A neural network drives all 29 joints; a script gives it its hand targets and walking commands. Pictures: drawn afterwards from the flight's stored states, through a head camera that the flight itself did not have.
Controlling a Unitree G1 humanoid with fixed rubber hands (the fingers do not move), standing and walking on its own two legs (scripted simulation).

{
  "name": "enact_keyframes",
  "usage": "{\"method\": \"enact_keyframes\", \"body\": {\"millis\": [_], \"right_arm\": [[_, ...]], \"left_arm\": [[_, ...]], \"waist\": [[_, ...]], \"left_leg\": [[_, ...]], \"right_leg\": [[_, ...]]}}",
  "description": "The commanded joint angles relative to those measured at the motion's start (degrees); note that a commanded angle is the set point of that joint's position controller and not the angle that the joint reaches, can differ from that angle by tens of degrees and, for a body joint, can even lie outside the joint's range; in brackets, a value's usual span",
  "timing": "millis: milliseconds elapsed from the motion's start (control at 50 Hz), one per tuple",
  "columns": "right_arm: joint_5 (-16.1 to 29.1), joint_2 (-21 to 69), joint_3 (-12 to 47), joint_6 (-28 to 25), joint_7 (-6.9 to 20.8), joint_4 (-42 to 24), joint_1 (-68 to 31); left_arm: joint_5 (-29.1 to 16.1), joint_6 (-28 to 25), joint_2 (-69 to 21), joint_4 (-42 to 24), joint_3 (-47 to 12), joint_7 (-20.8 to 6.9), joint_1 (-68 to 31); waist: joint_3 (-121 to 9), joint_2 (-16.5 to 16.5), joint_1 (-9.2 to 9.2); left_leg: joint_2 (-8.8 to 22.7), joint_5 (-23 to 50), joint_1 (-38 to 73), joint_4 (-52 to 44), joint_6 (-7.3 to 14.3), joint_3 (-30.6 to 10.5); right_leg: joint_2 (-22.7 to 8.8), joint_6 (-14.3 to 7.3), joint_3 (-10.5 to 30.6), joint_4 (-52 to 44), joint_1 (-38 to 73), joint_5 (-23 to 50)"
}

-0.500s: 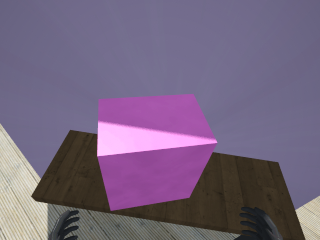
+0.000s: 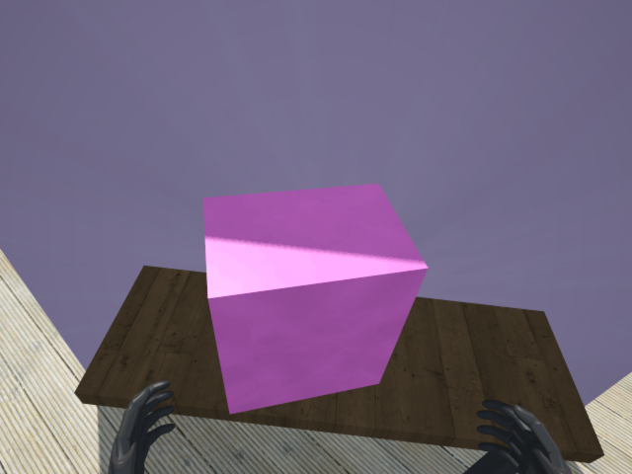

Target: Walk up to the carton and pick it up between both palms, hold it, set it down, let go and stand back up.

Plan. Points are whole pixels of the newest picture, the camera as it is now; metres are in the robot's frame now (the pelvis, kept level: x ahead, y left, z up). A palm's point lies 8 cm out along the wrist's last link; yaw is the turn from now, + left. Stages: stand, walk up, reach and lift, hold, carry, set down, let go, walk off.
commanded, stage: reach and lift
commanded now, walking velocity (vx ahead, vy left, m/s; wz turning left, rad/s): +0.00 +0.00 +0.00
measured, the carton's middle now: (301, 302) +0.38 +0.02 +0.00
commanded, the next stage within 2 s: none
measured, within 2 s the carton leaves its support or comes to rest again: neither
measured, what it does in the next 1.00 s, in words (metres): stands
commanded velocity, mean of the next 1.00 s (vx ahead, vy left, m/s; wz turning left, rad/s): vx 0.00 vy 0.00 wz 0.00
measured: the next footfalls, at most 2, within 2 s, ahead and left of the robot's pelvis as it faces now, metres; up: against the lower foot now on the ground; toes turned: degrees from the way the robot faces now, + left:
none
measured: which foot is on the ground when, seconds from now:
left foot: down 0.00-1.00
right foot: down 0.00-1.00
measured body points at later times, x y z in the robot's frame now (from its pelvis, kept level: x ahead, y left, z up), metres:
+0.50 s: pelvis +0.02 -0.02 +0.00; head +0.01 -0.01 +0.45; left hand +0.23 +0.22 +0.03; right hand +0.27 -0.25 +0.03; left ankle -0.01 +0.13 -0.74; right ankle +0.01 -0.12 -0.74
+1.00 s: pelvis +0.00 -0.01 +0.01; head +0.00 -0.01 +0.46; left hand +0.29 +0.23 +0.10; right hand +0.33 -0.25 +0.10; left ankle -0.01 +0.13 -0.74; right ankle +0.01 -0.12 -0.74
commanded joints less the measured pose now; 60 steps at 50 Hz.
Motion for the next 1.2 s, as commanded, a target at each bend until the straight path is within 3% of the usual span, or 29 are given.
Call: {"method": "enact_keyframes", "body": {"millis": [0, 40, 100, 160, 180, 200, 240, 260, 300, 340, 360, 440, 580, 620, 660, 740, 800, 840, 860, 920, 980, 1000, 1040, 1060, 1100, 1120, 1140, 1160, 1180], "right_arm": [[1.71, -12.24, -5.50, -0.05, 1.10, -9.69, -13.69], [2.10, -12.60, -5.38, 2.10, 0.98, -10.16, -16.48], [3.14, -12.82, -5.69, 3.84, 0.43, -11.01, -19.20], [2.64, -13.10, -4.34, 6.20, -0.62, -11.55, -19.70], [2.60, -13.53, -4.44, 6.81, -1.10, -11.56, -19.60], [2.80, -12.82, -3.62, 7.51, -1.55, -11.60, -19.32], [2.50, -13.85, -4.02, 8.72, -2.56, -12.36, -17.92], [2.46, -13.81, -3.03, 9.33, -3.10, -13.23, -16.80], [2.15, -13.69, -3.13, 10.49, -4.18, -14.31, -15.99], [2.35, -14.49, -3.92, 11.26, -5.07, -17.78, -17.27], [1.43, -14.58, -4.94, 11.27, -5.54, -19.68, -16.74], [1.04, -12.49, -4.81, 13.27, -7.83, -26.15, -19.24], [2.23, -13.02, -6.99, 17.49, -7.65, -30.71, -23.53], [2.80, -14.26, -6.98, 19.28, -7.30, -30.12, -25.81], [3.16, -14.79, -7.95, 20.37, -7.60, -30.55, -27.75], [4.44, -17.16, -8.85, 24.61, -7.11, -30.07, -34.34], [4.72, -18.68, -8.80, 27.70, -7.05, -28.21, -37.03], [4.82, -18.59, -8.22, 30.14, -7.35, -27.02, -38.37], [4.87, -19.38, -8.28, 31.31, -7.51, -25.33, -38.49], [5.46, -19.32, -7.99, 33.78, -7.85, -25.27, -45.33], [5.95, -20.75, -8.62, 35.28, -7.98, -27.59, -49.91], [6.24, -20.40, -8.16, 35.65, -8.09, -28.29, -51.14], [6.36, -20.21, -8.47, 36.37, -8.17, -26.67, -53.74], [6.45, -20.74, -8.34, 36.54, -8.24, -27.16, -55.34], [6.89, -21.23, -7.72, 37.38, -8.58, -25.75, -56.11], [7.00, -20.91, -8.17, 37.61, -9.13, -28.51, -57.00], [7.14, -21.61, -8.02, 38.19, -9.27, -26.23, -58.08], [7.22, -20.51, -6.12, 38.74, -9.28, -25.70, -58.95], [6.71, -20.49, -6.81, 39.26, -9.61, -24.31, -60.42]], "left_arm": [[1.07, -0.33, 1.01, -11.35, -0.17, 2.73, -13.30], [1.07, 1.90, 1.55, -11.00, 0.48, 2.92, -15.54], [0.78, 4.56, 2.46, -13.71, 1.37, 3.46, -18.97], [1.40, 8.28, 2.19, -14.87, 2.36, 3.06, -18.59], [1.23, 9.18, 2.66, -15.71, 2.54, 2.58, -18.64], [1.50, 10.22, 2.87, -15.62, 3.51, 2.11, -18.39], [0.86, 12.03, 3.26, -17.76, 3.99, 1.19, -16.89], [1.34, 13.22, 2.92, -17.68, 4.61, 0.51, -14.38], [0.67, 14.55, 2.62, -18.28, 4.82, -0.79, -13.40], [0.57, 15.45, 4.29, -22.90, 6.31, -1.41, -13.54], [-0.08, 15.75, 4.09, -23.89, 6.02, -1.90, -12.54], [-1.50, 16.60, 5.99, -25.68, 7.78, -3.58, -15.35], [-3.00, 19.62, 7.79, -31.00, 9.04, -2.72, -21.32], [-2.86, 21.83, 7.68, -31.46, 9.03, -2.08, -24.16], [-3.05, 24.54, 7.63, -31.83, 8.98, -2.07, -25.29], [-3.81, 30.01, 7.49, -33.34, 9.16, -1.68, -31.69], [-4.13, 34.22, 7.23, -32.82, 9.96, -1.80, -33.73], [-3.70, 36.99, 7.92, -32.33, 12.36, -2.10, -34.73], [-3.52, 38.62, 7.42, -32.71, 12.34, -2.23, -34.72], [-3.18, 42.25, 9.11, -32.96, 14.75, -2.57, -40.11], [-3.82, 44.25, 9.09, -35.53, 13.91, -2.51, -43.57], [-4.72, 44.93, 9.33, -35.65, 14.35, -2.56, -44.31], [-4.86, 45.71, 10.07, -35.58, 14.77, -2.57, -47.67], [-4.53, 46.36, 11.04, -36.11, 14.82, -2.59, -48.00], [-5.12, 47.04, 11.71, -33.64, 15.77, -3.02, -48.82], [-5.93, 47.49, 12.22, -35.97, 15.43, -3.03, -50.13], [-5.15, 47.85, 12.43, -35.88, 16.25, -3.18, -51.07], [-5.20, 48.20, 12.73, -33.67, 17.14, -3.48, -51.35], [-5.51, 48.40, 13.48, -33.59, 17.22, -3.64, -53.77]], "waist": [[0.12, 1.91, 1.89], [-1.12, 0.44, 2.61], [-5.80, 1.93, 2.37], [-6.88, 1.39, 2.61], [-7.81, 0.98, 1.39], [-7.72, 1.36, 1.90], [-8.53, -0.34, -0.04], [-8.05, -0.76, 0.48], [-7.44, -1.89, -1.28], [-8.59, -1.85, -1.02], [-8.05, -3.28, -1.90], [-7.02, -5.83, -1.15], [-9.82, -1.14, 0.61], [-10.78, 1.20, 1.05], [-10.65, 0.77, 0.38], [-12.53, 3.34, 1.13], [-11.49, 0.88, 0.66], [-10.58, -0.26, 1.97], [-9.76, 1.32, 1.45], [-11.54, 0.19, 2.60], [-13.22, 0.66, 1.79], [-14.44, -0.80, 2.32], [-15.99, 0.39, 1.55], [-17.75, 1.18, 1.86], [-18.52, -0.74, 2.12], [-20.90, 0.24, 1.63], [-20.12, -0.18, 1.45], [-19.42, -2.02, 2.51], [-19.84, -1.16, 2.10]], "left_leg": [[-0.80, -9.12, -3.81, -6.24, 0.43, -2.31], [-0.82, -9.25, -3.74, -5.81, 0.71, -1.29], [-1.48, -7.70, -2.98, -4.04, 0.51, -0.73], [-1.70, 0.34, -0.02, -3.87, 0.28, 0.08], [-1.80, 3.44, 0.68, -3.21, 0.27, -0.59], [-2.49, 5.75, 0.74, -3.54, 0.29, 0.13], [-2.64, 10.92, 3.08, -3.48, -0.10, 0.01], [-3.00, 14.18, 4.26, -3.30, -0.18, -0.03], [-3.85, 17.89, 4.12, -3.70, -0.43, -0.80], [-4.31, 20.45, 4.99, -3.60, -0.75, -0.90], [-4.30, 19.54, 4.97, -3.77, -0.60, -1.34], [-4.66, 16.56, 2.98, -5.33, 0.50, -1.18], [-3.38, 16.17, 5.38, -6.00, -0.17, -1.47], [-3.28, 15.78, 5.71, -6.35, -0.37, -1.15], [-3.16, 17.51, 6.73, -6.17, -0.57, -1.22], [-2.64, 15.66, 7.79, -6.54, -1.15, -1.01], [-2.01, 16.30, 8.74, -6.66, -1.23, -1.45], [-2.27, 16.33, 7.37, -7.56, -0.48, -0.77], [-2.18, 17.34, 7.50, -7.29, -0.85, -1.02], [-2.40, 15.74, 6.21, -7.53, -0.19, -0.61], [-2.49, 15.37, 6.20, -7.28, -0.60, -0.67], [-2.82, 15.49, 5.10, -7.03, -0.02, -0.72], [-2.81, 14.23, 4.90, -6.92, 0.02, -0.42], [-3.04, 16.08, 5.34, -6.52, -0.09, -0.06], [-3.25, 15.78, 3.45, -6.39, 0.47, 0.43], [-3.51, 16.48, 3.45, -6.50, 0.31, 0.19], [-3.35, 16.59, 3.36, -6.21, 0.01, -0.26], [-3.33, 15.29, 1.76, -6.65, 0.49, 0.09], [-3.49, 14.24, 1.30, -6.93, 0.63, 0.15]], "right_leg": [[2.11, -3.63, -0.28, -3.43, -5.87, -10.31], [1.15, -3.68, 0.55, -3.58, -6.16, -11.51], [0.18, -2.95, 1.63, -2.49, -5.49, -9.33], [0.50, -2.94, 1.49, -3.31, -2.72, -1.73], [1.04, -3.06, 1.29, -2.79, -1.44, 1.95], [0.63, -2.62, 1.65, -3.55, 1.03, 4.21], [1.48, -2.52, 1.17, -4.22, 3.05, 9.84], [1.48, -2.31, 1.21, -4.45, 4.78, 13.74], [1.44, -1.66, 1.89, -4.81, 7.38, 21.32], [1.26, -0.80, 2.00, -4.50, 9.38, 26.61], [1.29, -0.59, 2.06, -4.80, 9.10, 26.61], [-0.74, 1.24, 3.56, -5.20, 10.23, 28.74], [0.70, -0.44, 3.29, -6.94, 6.84, 17.26], [1.34, -1.16, 3.10, -7.29, 7.31, 14.32], [2.09, -1.84, 2.30, -7.72, 6.73, 14.67], [2.69, -2.74, 1.97, -8.18, 5.53, 9.74], [3.13, -3.23, 1.90, -8.57, 4.55, 10.08], [2.96, -2.65, 2.00, -8.33, 5.78, 11.10], [2.89, -2.92, 2.34, -8.07, 5.42, 12.22], [2.99, -2.65, 2.51, -7.85, 6.94, 10.77], [3.05, -2.35, 2.33, -7.35, 7.17, 11.72], [2.98, -2.13, 2.34, -6.93, 7.85, 12.19], [2.71, -1.95, 2.49, -6.68, 7.21, 11.32], [2.53, -1.72, 2.03, -6.22, 8.16, 13.60], [1.77, -0.92, 3.00, -6.12, 9.59, 14.39], [1.75, -0.48, 2.81, -5.45, 10.69, 17.15], [1.22, 0.03, 3.27, -5.24, 10.20, 18.44], [0.62, 0.63, 4.20, -5.50, 11.21, 18.08], [0.31, 0.76, 4.01, -5.84, 11.55, 17.11]]}}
